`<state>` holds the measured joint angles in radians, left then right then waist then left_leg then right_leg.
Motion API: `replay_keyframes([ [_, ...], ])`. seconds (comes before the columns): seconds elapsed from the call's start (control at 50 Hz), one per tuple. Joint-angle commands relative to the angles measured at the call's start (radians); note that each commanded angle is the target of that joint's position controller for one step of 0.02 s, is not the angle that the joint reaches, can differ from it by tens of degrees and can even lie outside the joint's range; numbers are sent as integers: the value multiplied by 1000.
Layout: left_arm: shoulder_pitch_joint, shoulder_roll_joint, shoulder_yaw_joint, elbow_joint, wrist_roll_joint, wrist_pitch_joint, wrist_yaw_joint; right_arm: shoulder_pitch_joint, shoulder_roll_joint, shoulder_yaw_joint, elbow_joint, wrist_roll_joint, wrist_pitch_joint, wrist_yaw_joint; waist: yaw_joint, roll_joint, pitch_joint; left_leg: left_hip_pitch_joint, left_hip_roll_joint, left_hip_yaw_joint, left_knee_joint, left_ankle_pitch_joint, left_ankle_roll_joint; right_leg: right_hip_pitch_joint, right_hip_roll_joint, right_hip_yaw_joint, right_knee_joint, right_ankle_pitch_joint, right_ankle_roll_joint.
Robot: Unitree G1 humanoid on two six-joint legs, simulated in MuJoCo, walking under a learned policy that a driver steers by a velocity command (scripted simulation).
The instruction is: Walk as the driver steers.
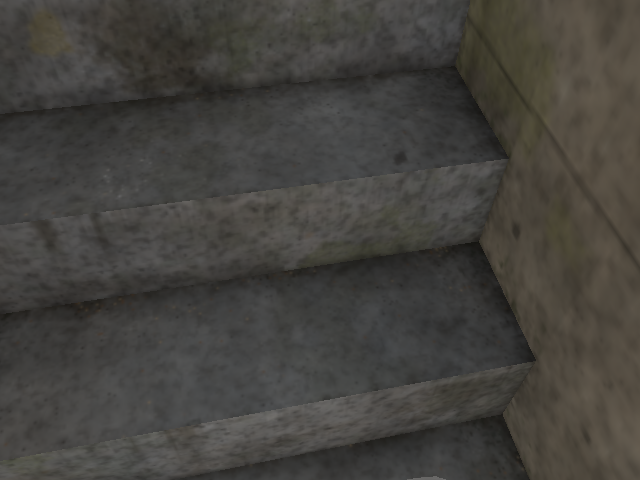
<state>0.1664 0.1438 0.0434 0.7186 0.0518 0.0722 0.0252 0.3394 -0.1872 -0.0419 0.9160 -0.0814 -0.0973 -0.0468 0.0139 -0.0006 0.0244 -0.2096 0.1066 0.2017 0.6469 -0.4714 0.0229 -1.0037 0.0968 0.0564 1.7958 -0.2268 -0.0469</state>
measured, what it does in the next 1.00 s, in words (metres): climbs, turning left: right foot, then left foot 0.20 m higher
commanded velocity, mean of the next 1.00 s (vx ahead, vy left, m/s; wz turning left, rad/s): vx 0.50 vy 0.00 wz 0.46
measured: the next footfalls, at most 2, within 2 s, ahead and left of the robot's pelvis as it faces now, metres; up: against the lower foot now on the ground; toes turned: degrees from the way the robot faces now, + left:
right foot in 0.16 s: +0.13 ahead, -0.17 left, +0.00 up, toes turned +4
left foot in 0.48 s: +0.31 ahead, +0.05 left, +0.20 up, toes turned +10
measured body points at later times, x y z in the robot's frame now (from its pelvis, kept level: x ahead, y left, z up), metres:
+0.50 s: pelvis +0.22 -0.06 +0.08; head +0.23 -0.04 +0.53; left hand +0.16 +0.14 -0.08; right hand +0.49 -0.18 +0.01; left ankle +0.27 +0.04 -0.52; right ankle +0.12 -0.17 -0.66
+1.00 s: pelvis +0.45 -0.06 +0.27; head +0.47 -0.07 +0.72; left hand +0.52 +0.22 +0.20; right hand +0.53 -0.24 +0.10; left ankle +0.29 +0.04 -0.33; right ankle +0.50 -0.14 -0.33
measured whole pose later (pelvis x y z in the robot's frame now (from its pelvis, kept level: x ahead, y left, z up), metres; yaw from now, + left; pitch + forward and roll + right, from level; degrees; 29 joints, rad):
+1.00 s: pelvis +0.45 -0.06 +0.27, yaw +29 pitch +10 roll -3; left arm 0.08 0.14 -0.03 0.62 0.09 -0.01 -0.07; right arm 0.43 -0.17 0.02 1.02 -0.01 -0.04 0.17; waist 0.06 0.11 -0.18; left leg -0.67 -0.14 -0.31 1.42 0.03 0.14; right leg -0.86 0.02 -0.13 1.39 -0.91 -0.12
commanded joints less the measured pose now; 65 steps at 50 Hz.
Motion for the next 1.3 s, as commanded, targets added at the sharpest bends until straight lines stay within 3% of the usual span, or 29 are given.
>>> replay_keyframes([
  [0.02, -94, 99, 27, -93, 5, -25, 21, 11, -192, -50, -46, 0, -41, -22, 15, 129, 41, 175, 198, -230, -360, 262, 100, -95, -107, -89, -256, -167, 5],
  [0.04, 13, 14, -45, -54, 4, -42, -87, -188, -71, 13, -156, 48, -20, 62, 60, 41, -176, 85, 169, -197, -371, 315, 158, 206, -158, -41, -545, 4, -36],
  [0.06, 24, 8, -35, -51, 10, -29, -108, -265, -154, -4, -166, 26, -2, 119, 147, 143, -88, -37, 208, -228, -373, 731, 230, 396, -128, -48, -611, 81, -48],
  [0.14, 390, 145, 2, 108, -24, -37, -102, -163, -215, -53, -77, 3, 45, 201, 232, -81, -104, 106, -9, -104, 378, 1119, 256, 685, -5, -225, -1423, 310, -92],
  [0.18, 523, 223, 17, 177, 22, -26, -123, 86, 59, 10, -17, -18, 83, 261, 74, -267, -176, -586, -205, -320, 1121, 250, 226, 1100, -279, 235, -1216, 1123, -403],
  [0.24, 587, 63, -28, 324, 37, -79, -137, -281, 3, 24, -196, 100, 21, 160, 122, -243, -117, -1385, -211, -398, 1895, 130, 219, 1204, -518, 477, -1428, 411, -391],
  [0.3, 439, -99, -109, 464, 92, -132, -146, -424, 98, 101, -340, 67, 78, 90, -61, -73, 12, -1583, -51, -404, 1902, -5, 355, 970, -472, 188, -1539, 321, -214],
  [0.38, 9, 230, -40, 291, 60, -180, -177, -580, -145, 66, -431, 137, 193, 110, -229, -97, -166, -473, -83, -109, 1298, 308, 240, 28, -245, -171, -1895, 594, -174],
  [0.42, 53, 406, 4, 280, 4, -197, -187, -295, -84, 87, -295, 122, 206, 170, -257, -79, -252, -490, -167, 5, 1100, 237, 150, 469, -368, -210, -1636, 1960, -241],
  [0.46, 133, 347, 2, 295, -12, -181, -184, -213, -99, 81, -253, 81, 205, 138, -163, -177, -272, -659, -233, 7, 524, 82, 112, 1038, -440, -143, -1386, 2256, -260],
  [0.48, 253, 285, -3, 364, 9, -144, -208, -181, -99, 76, -242, 89, 210, 117, -167, -249, -323, -597, -285, -31, 260, 110, 120, 1175, -430, -132, -1203, 2215, -315],
  [0.5, 234, 247, 32, 157, -104, -193, -1, -245, -15, 50, -211, 12, 156, 71, -40, 18, -450, -295, -385, -96, 316, -223, 175, 1065, -349, -212, -932, 1801, -131],
  [0.52, 96, 229, 18, 61, -65, -202, 45, -122, -62, 34, -168, 13, 137, 55, -119, 185, -362, -121, -204, -512, 144, -131, 303, 602, -248, -140, -559, 1025, -81],
  [0.54, 190, 91, 4, 226, 76, -127, -181, 314, -140, 55, -68, 25, 160, 60, -251, 192, -286, -97, -39, -1180, -256, 23, 439, 162, 59, 105, 159, 417, -126],
  [0.56, 50, 49, 0, 107, 10, -120, -198, 293, -175, 13, 14, 25, 135, 81, -194, 126, -40, 5, -11, -1064, -139, -16, 312, -359, 130, 350, 480, 332, -184],
  [0.6, 49, 50, -21, 21, 42, -147, -151, 77, -110, 20, 24, 91, 44, 135, -27, 5, -96, -46, -61, -749, -30, 312, 293, -350, 58, 275, 364, 163, -124],
  [0.66, -46, 66, -41, -81, 52, -132, -72, -261, 27, 62, -26, 82, -39, 136, 134, -83, -71, -524, -141, -511, -247, 158, 212, -3, -97, 45, 134, 39, -107],
  [0.8, -325, 124, -27, -222, 36, -85, -45, 335, -156, 31, 89, 75, -30, 145, -68, 58, -170, 75, 24, -777, -77, 646, 299, -442, -46, 2, 507, -384, -3],
  [0.86, -344, 66, -58, -325, 44, -83, -28, 87, -194, 21, -15, 108, -24, 126, 67, 15, -160, -183, -25, -723, -195, 568, 274, -83, -97, -94, -181, -524, 17],
  [0.88, -522, 84, -51, -397, 18, -53, -56, 22, -304, -12, -33, 173, -5, 145, 93, 67, -143, -527, 36, -784, -397, 826, 376, 242, -18, -204, -505, -975, 92],
  [0.9, -334, 88, -38, -310, -43, -47, -72, -5, -299, -12, -47, 90, 19, 185, 112, 162, -251, -592, 70, -781, -334, 1236, 395, 597, 9, -145, -485, -300, 65],
  [0.92, -7, 141, -4, -197, -2, -57, -93, -68, -311, -35, -80, 107, 35, 199, 224, 121, -350, -467, -80, -579, -37, 1594, 363, 721, 65, -155, -696, -197, 45],
  [0.94, 344, 312, 46, -76, 16, -71, -60, 47, -106, 20, -87, 39, 36, 239, 253, -306, -540, -743, -226, -567, 445, 1307, 195, 1103, -236, 652, -1069, -7, -311],
  [0.96, 488, 392, 41, -49, 76, -55, -73, 143, -89, 20, 2, 16, 38, 248, 247, -423, -499, -880, -301, -688, 965, 670, 117, 1097, -469, 1270, -1335, 105, -487],
  [1.0, 290, 266, 23, 73, 9, -81, -116, -23, -113, 38, -15, 81, 25, 195, 90, -313, -165, -1297, -198, -474, 1589, 557, 134, 1020, -446, 780, -1268, 176, -340],
  [1.06, -35, -125, -77, 170, -5, -114, -108, -5, 57, 84, -50, 82, 81, 126, -106, 12, -184, -1332, -91, -499, 1697, 117, 182, 941, -443, 165, -1285, 150, -124],
  [1.14, -275, 144, -6, 105, 72, -206, -50, -167, 4, 76, -174, 160, 133, 114, -213, 184, -48, -882, -71, -239, 1503, 194, 167, 280, -249, -255, -1558, -158, -14],
  [1.2, 194, 33, -47, 285, 96, -189, -52, -228, 43, 105, -198, 157, 146, 143, -56, 8, -76, -1474, -122, -247, 1893, 164, 216, 900, -303, -171, -1499, -53, -94],
  [1.3, 336, 54, -87, 307, 99, -181, -93, -381, 37, 132, -298, 107, 166, 145, -44, -110, -29, -1563, -26, -171, 1781, 198, 217, 999, -411, -182, -1674, -96, -128],
])
Velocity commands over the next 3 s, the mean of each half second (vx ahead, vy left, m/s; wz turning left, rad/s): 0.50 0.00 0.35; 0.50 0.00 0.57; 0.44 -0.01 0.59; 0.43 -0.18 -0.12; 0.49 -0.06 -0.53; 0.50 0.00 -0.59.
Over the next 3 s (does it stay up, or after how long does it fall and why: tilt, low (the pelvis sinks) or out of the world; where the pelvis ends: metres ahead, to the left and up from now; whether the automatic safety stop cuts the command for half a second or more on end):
stays up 1.36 0.29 1.07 its command is cut before an obstacle after 1.4 s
